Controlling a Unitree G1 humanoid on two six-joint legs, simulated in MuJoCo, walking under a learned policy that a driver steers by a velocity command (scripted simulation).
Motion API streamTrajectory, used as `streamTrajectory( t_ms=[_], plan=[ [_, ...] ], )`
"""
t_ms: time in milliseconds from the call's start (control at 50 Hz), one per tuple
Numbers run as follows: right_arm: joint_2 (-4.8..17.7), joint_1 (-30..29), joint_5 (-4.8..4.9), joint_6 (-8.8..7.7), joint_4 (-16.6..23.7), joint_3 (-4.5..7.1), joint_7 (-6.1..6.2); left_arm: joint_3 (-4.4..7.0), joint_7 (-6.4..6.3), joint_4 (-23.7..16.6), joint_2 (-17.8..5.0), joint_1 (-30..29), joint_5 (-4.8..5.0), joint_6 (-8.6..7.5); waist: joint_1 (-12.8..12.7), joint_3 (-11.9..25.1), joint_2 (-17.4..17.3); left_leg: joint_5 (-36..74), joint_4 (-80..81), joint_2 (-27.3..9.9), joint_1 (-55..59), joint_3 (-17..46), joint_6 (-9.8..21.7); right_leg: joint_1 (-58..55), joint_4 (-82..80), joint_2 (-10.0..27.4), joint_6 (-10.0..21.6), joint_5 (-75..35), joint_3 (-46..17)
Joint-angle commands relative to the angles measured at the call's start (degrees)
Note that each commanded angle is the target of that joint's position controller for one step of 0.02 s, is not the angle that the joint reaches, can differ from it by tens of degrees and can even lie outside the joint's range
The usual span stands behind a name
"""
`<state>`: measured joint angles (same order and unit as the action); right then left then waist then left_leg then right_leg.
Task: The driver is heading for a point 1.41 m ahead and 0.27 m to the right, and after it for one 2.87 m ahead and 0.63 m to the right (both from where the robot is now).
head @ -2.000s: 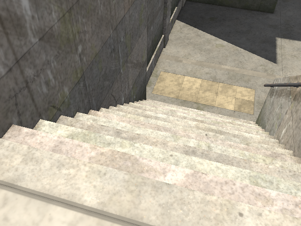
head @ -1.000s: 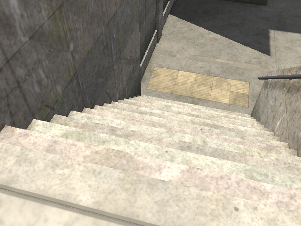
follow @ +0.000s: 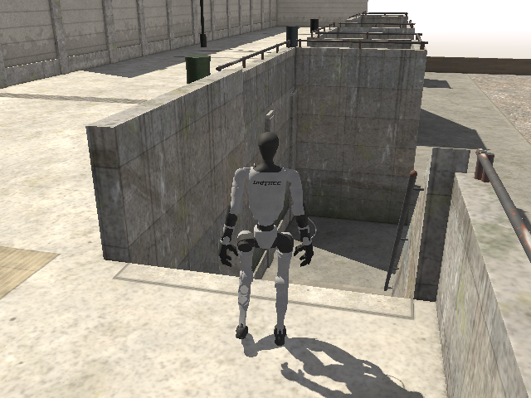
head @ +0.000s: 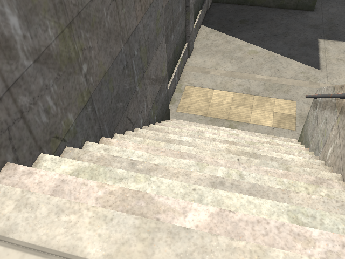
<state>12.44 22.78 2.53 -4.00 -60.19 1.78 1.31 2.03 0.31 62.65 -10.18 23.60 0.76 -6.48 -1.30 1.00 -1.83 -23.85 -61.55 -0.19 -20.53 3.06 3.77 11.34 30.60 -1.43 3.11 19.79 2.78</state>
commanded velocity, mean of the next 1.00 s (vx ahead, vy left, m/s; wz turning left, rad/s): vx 0.47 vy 0.00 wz -0.24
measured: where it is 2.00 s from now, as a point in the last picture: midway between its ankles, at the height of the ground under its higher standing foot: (212, 209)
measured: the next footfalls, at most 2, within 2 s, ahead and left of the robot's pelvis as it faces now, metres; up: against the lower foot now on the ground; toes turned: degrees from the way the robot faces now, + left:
left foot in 0.38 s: +0.37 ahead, +0.14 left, +0.00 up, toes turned +2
right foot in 0.88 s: +0.53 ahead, -0.09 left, +0.00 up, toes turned -15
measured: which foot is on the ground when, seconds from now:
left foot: up 0.00-0.36, down 0.38-0.90, up 0.92-1.00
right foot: down 0.00-0.38, up 0.40-0.86, down 0.88-1.00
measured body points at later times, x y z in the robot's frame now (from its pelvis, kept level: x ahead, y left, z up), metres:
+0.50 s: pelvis +0.26 +0.05 -0.01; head +0.28 +0.06 +0.44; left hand +0.24 +0.31 -0.15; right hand +0.36 -0.20 -0.13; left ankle +0.33 +0.14 -0.73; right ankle +0.11 -0.08 -0.62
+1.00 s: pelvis +0.48 +0.00 -0.02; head +0.50 -0.01 +0.43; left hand +0.61 +0.23 -0.14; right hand +0.52 -0.28 -0.15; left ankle +0.44 +0.16 -0.62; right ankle +0.49 -0.08 -0.73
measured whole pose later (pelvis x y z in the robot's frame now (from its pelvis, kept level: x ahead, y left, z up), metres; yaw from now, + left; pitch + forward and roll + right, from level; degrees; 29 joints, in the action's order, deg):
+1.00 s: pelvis +0.48 +0.00 -0.02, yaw -16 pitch +1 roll +0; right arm 14.5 10.3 1.4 -5.0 -51.8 3.7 1.0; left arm 3.8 1.4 44.4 -11.8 18.9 0.9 -2.0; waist -1.3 -1.4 -1.5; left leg -24.8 -79.2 -0.6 -28.6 2.6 1.7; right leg 23.1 41.5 -4.2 5.2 18.8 0.8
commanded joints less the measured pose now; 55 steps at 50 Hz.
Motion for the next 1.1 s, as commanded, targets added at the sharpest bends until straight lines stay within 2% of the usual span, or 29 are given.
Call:
streamTrajectory(
  t_ms=[20, 60, 160, 260, 320, 360, 380, 400, 420, 440, 480, 520, 580, 640, 700, 740, 760, 800, 820, 860, 880, 900, 920, 940, 960, 980, 1020, 1080, 1100],
  plan=[
    [4.24, -5.47, -0.48, -2.91, 5.32, 1.29, -0.75, 0.1, 0.78, -1.38, -5.53, 4.55, -0.29, -0.29, -0.35, -9.65, 5.52, 9.32, -8.03, -5.45, -27.99, 1.42, 2.06, -12.87, -22.35, 17.18, 8.01, -1.18, -24.6],
    [4.9, -6.9, -0.87, -2.38, 5.25, 2.19, -1.44, -0.79, 0.46, -0.64, -2.98, 7.41, -0.84, 0.74, -0.71, -7.96, 7.31, 12.82, -3.33, -6.17, -24.79, -1.51, 1.11, -13.22, -22.17, 13.08, 5.85, -14.07, -15.37],
    [0.33, -19.88, -1.14, -1.41, 10.19, 0.68, -2.2, -0.52, -1.38, -1.74, -6.87, 9.27, -1.43, 1.89, -2.19, -9.61, 5.58, 20.56, 14.88, -5.03, -23.71, -4.46, -1.73, -9.91, -23.38, 12.68, 6.94, -23.86, -9.44],
    [2.07, -27.29, -0.65, -1.54, 13.43, 0.23, -3.46, 0.25, -2.0, -1.74, -8.54, 10.85, 0.08, 1.97, -2.31, -11.56, 7.01, 24.68, 25.75, -2.96, -17.11, -5.32, -0.6, -9.45, -24.12, 14.73, 7.28, -25.17, -7.13],
    [4.78, -23.9, -0.85, -1.91, 13.42, 1.2, -4.03, 0.97, -2.07, -2.2, -9.89, 9.17, 0.06, 2.54, 1.42, -8.03, 7.93, 21.76, 28.53, -0.4, -9.45, -6.17, 1.99, -14.39, -16.89, 15.91, 5.81, -42.05, -5.49],
    [8.95, -8.35, -0.72, -1.91, 8.85, 3.63, -3.56, 1.22, -1.9, -2.77, -10.44, 7.17, -0.2, 3.36, 9.23, 1.74, 9.28, 19.73, 28.31, 3.38, 10.4, -8.57, 4.36, -12.12, 1.49, 12.63, 3.41, -57.16, -2.48],
    [13.04, 1.79, -1.21, -1.64, 6.4, 4.91, -2.99, 0.63, -1.48, -3.86, -9.26, 6.88, -0.55, 3.28, 12.74, 8.5, 4.81, 17.35, 29.36, -5.82, 26.8, 2.53, 7.8, -0.01, 19.27, 9.39, 1.19, -42.65, -1.07],
    [17.4, 6.07, -2.28, -1.45, 5.63, 5.4, -2.98, -1.83, -0.71, -4.21, 0.94, 15.72, -0.57, 1.92, 7.43, 20.05, -11.3, 6.73, 37.08, -22.25, 44.34, 32.84, 18.09, 18.74, 43.02, -2.39, -2.43, 4.24, -4.22],
    [11.66, 5.01, -1.85, -1.36, 5.11, 4.03, -3.22, -0.99, -0.54, -3.83, -2.45, 12.63, 1.46, 0.37, 9.44, 20.27, -9.79, -0.44, 45.82, -23.04, 41.94, 42.25, 17.83, 25.1, 51.85, -2.39, -1.41, 11.55, -13.0],
    [8.22, -1.03, -1.34, -1.45, 5.77, 3.06, -3.04, 0.32, -0.81, -6.63, -6.45, 6.3, 2.98, -0.17, 7.73, 8.49, -7.93, 0.55, 46.74, -21.67, 32.54, 32.48, 14.11, 30.06, 52.72, 0.97, -0.39, 8.66, -11.46],
    [3.52, -9.37, -2.57, -2.38, 6.8, 1.7, -3.32, 1.63, -2.35, -8.06, -7.92, 0.7, 2.24, 0.41, 4.09, 0.61, 0.49, 10.86, 48.67, -17.33, 14.88, 16.78, 9.34, 24.91, 47.36, 6.14, 0.57, -0.45, -9.69],
    [1.64, -9.84, -3.78, -2.78, 5.46, 1.37, -3.44, 2.21, -2.57, -6.54, -5.13, 5.75, 2.05, 2.74, 0.75, -0.57, -2.35, 15.08, 50.58, -13.82, 7.15, 7.86, 7.26, 17.72, 42.83, 8.04, 1.42, -4.05, -10.47],
    [3.25, -8.45, -3.5, -3.23, 3.86, 1.62, -2.89, 2.83, -3.05, -8.18, -4.48, 3.39, 1.58, 5.2, -0.47, -4.4, -2.46, 17.87, 52.99, -13.6, 3.78, 2.4, 7.44, 20.19, 37.11, 8.3, 1.45, -6.12, -10.34],
    [5.08, -5.66, -4.0, -3.04, 2.85, 2.04, -1.63, 3.01, -2.97, -11.14, -5.23, -3.09, 0.8, 5.53, 0.54, -6.0, -1.25, 21.08, 52.81, -14.32, 7.86, -0.12, 6.96, 27.44, 28.0, 8.4, 0.95, -14.62, -11.97],
    [7.26, -5.5, -4.72, -2.24, 2.86, 2.39, -0.31, 2.53, -0.94, -13.91, -3.97, -8.62, -0.13, 4.3, 1.3, -3.77, -1.22, 30.83, 48.95, -11.5, 6.75, -8.06, 4.8, 21.55, 19.5, 6.41, 1.18, -24.82, -6.24],
    [7.63, -6.55, -4.07, -2.2, 3.68, 2.24, -0.05, 2.42, -0.22, -15.04, -4.48, -10.56, -0.16, 4.54, 1.47, -4.58, -2.05, 32.66, 47.5, -10.74, 2.97, -11.23, 5.01, 16.35, 17.42, 5.46, 0.66, -24.9, -2.41],
    [8.88, -3.82, -5.31, -2.51, 2.84, 2.36, -0.27, 3.43, 0.25, -12.15, -6.1, -4.04, -0.72, 4.81, 0.12, -1.45, -0.91, 36.93, 42.21, -14.25, 4.5, -10.21, 6.8, 13.21, 28.67, 5.23, 0.63, -29.21, -1.57],
    [6.95, -4.52, -3.63, -1.73, 3.01, 1.94, -0.4, 4.09, 0.34, -12.71, -7.38, -2.09, -0.72, 5.79, -0.97, -3.01, -1.07, 46.14, 34.35, -14.81, 8.29, -12.09, 5.86, 17.05, 30.88, 4.9, 2.33, -20.46, -0.48],
    [6.19, -5.46, -1.8, -0.64, 3.49, 1.75, 0.04, 2.86, 0.14, -17.09, -5.04, -10.11, -0.02, 6.05, 1.22, -8.2, -2.56, 49.66, 35.01, -14.08, 7.92, -13.06, 4.01, 19.57, 18.99, 3.34, 3.03, -6.51, 1.03],
    [10.1, -3.8, -1.79, 0.86, 3.06, 2.79, 1.09, 3.12, 0.58, -18.83, -5.33, -7.73, -0.26, 6.17, -0.73, -4.75, -5.52, 63.52, 23.62, -15.79, 12.06, -12.41, 3.23, 12.39, 14.44, -0.11, 4.4, 1.86, 5.39],
    [11.3, -7.57, -1.22, 1.29, 3.87, 3.08, 1.42, 4.64, 0.76, -17.21, -8.53, 2.23, -0.07, 5.86, -6.5, -0.14, -3.16, 62.86, 9.74, -13.98, 9.6, -13.39, 1.55, 1.23, 5.65, -1.2, 6.98, -7.66, 3.86],
    [9.2, -7.36, -1.93, 0.44, 6.08, 2.72, 1.49, 6.91, 0.1, -16.78, -17.53, 7.44, -0.01, 5.54, -6.51, 2.24, 12.31, 32.51, -15.56, -5.14, -3.55, -14.31, -1.81, -8.8, -1.13, 7.74, 13.39, -24.36, -15.34],
    [3.43, -2.09, -2.68, -2.06, 9.01, 1.21, -0.18, 5.63, 0.6, -19.44, -17.53, 4.73, -0.18, 4.39, 0.26, 9.3, 25.18, -9.53, -28.83, 4.69, -22.71, -2.94, -3.19, -20.23, -7.1, 17.37, 24.51, -33.49, -43.73],
    [9.4, -8.57, -0.26, -3.65, 11.71, 3.0, -1.0, 4.35, 1.27, -19.9, -12.41, 4.52, -0.87, 3.61, -2.01, 7.85, 16.78, -5.84, -27.92, 2.68, -26.76, 4.63, -1.5, -15.71, -12.29, 18.35, 23.58, -28.91, -44.85],
    [10.63, -12.4, 0.78, -3.24, 13.75, 3.82, -0.76, 3.76, 1.46, -21.37, -10.42, 0.54, -0.41, 3.2, -0.13, 3.08, 8.6, -3.04, -25.8, 0.77, -28.01, 4.34, -0.71, -10.18, -8.85, 17.16, 21.13, -24.44, -37.85],
    [9.52, -11.57, -0.51, -2.25, 13.66, 3.88, -0.2, 3.26, 1.21, -22.93, -9.49, -3.4, 0.63, 3.29, 2.19, 0.89, 1.31, -0.71, -22.35, -1.57, -26.51, 3.72, -1.57, -3.64, -6.31, 15.7, 18.56, -24.8, -31.76],
    [7.5, -8.98, -2.78, 0.18, 14.17, 3.98, 0.26, 1.97, 0.06, -25.78, -6.62, -7.49, 0.61, 3.04, 4.9, 1.41, -0.01, 4.59, -13.84, -4.51, -20.39, 3.52, -3.28, 5.35, -4.29, 11.54, 15.29, -25.5, -25.33],
    [3.37, -10.32, -4.84, 1.74, 16.59, 2.49, -0.1, 2.81, -2.18, -25.22, -9.55, -2.58, -0.87, 4.32, 4.48, 4.47, 2.66, 9.86, -4.28, -2.95, -17.1, 0.78, -4.2, 7.31, -1.13, 8.39, 14.74, -35.75, -22.49],
    [2.95, -11.23, -4.97, 1.86, 17.7, 2.0, -0.36, 2.87, -2.57, -25.71, -9.75, -2.07, -0.54, 4.88, 4.09, 4.85, 2.95, 11.45, -1.11, -2.54, -16.41, 0.43, -4.15, 7.54, 0.38, 7.42, 14.29, -38.09, -21.35]
  ],
)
